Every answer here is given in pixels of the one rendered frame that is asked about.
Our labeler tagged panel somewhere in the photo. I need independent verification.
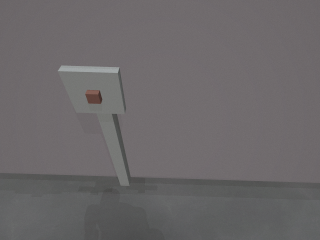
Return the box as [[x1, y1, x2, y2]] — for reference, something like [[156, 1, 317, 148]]
[[58, 65, 131, 186]]

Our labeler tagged button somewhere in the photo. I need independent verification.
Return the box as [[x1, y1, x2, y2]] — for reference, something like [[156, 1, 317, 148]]
[[85, 90, 102, 104]]

